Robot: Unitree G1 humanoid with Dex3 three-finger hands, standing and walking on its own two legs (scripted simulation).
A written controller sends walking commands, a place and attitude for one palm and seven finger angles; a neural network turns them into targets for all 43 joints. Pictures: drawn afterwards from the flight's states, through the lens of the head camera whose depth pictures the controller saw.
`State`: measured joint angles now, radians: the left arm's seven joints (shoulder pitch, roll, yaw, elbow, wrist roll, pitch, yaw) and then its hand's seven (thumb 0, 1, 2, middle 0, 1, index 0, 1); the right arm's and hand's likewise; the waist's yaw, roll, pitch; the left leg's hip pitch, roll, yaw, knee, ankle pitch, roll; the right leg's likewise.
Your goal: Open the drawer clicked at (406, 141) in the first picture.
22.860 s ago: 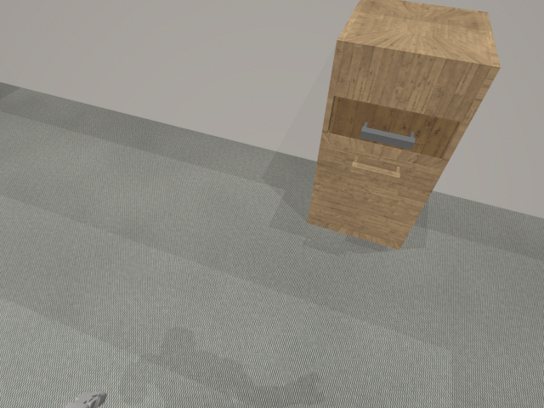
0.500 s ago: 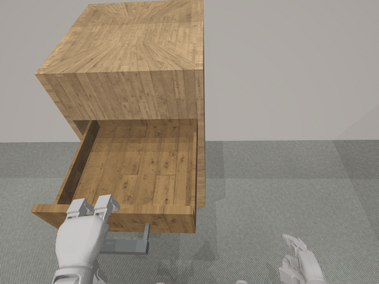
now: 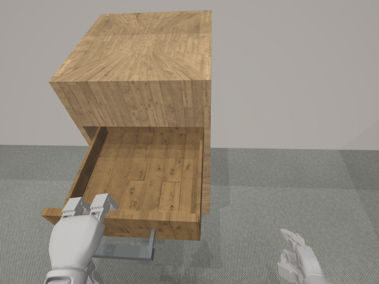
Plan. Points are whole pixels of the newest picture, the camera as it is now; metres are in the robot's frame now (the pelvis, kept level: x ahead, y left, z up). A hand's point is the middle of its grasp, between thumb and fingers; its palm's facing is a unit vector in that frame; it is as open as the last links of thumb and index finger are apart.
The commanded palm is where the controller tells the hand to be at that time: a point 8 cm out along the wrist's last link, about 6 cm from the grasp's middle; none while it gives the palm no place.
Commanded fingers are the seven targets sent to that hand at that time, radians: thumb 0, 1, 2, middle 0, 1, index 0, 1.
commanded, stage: lift the hand off the handle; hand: left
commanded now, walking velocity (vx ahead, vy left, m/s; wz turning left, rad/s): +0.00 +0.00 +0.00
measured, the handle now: (121, 242) +0.24 +0.21 -0.12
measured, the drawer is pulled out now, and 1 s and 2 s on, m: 0.30 0.30 0.30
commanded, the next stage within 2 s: draw the hand back to the body in 0.22 s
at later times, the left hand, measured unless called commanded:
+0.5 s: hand (89, 234) +0.20 +0.22 +0.04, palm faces +0.05 -0.11 -0.99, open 13.8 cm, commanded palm +0.17 +0.21 +0.10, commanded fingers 0.00 -0.50 0.30 -0.30 -1.20 -0.30 -1.20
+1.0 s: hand (59, 231) +0.18 +0.24 +0.10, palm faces +0.18 -0.55 -0.81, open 13.8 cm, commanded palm +0.15 +0.25 +0.15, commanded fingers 0.00 -0.32 0.38 -0.29 -1.09 -0.29 -1.09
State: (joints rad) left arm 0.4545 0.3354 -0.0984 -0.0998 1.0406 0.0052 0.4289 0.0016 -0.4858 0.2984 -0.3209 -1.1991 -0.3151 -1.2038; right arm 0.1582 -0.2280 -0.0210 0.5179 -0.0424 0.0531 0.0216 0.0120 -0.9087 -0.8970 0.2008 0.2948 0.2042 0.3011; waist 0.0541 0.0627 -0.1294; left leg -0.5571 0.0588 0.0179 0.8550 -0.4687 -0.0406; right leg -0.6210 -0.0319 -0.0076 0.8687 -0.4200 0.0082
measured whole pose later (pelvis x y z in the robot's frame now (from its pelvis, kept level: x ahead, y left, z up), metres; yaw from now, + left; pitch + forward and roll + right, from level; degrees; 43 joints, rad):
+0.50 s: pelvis +0.01 +0.00 +0.01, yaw +0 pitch +8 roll +0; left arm 0.49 0.35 -0.08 -0.20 1.02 0.02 0.39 0.00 -0.48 0.30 -0.32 -1.20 -0.32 -1.20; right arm 0.17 -0.22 -0.02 0.51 -0.03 0.06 0.03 0.01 -0.91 -0.90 0.20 0.29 0.20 0.30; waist 0.06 0.07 -0.12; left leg -0.49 0.06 0.03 0.80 -0.45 -0.04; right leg -0.56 -0.03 0.00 0.82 -0.41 0.01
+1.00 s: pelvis +0.01 +0.00 +0.02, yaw +1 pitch +2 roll +0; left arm 0.56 0.37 0.08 -0.35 0.44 -0.04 0.20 0.00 -0.48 0.30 -0.32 -1.19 -0.32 -1.20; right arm 0.18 -0.23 -0.01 0.51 0.00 -0.01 -0.04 0.01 -0.91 -0.90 0.20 0.29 0.20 0.30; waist 0.07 0.09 -0.03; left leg -0.31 0.05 0.01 0.68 -0.40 -0.03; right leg -0.36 -0.04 -0.03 0.68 -0.36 0.02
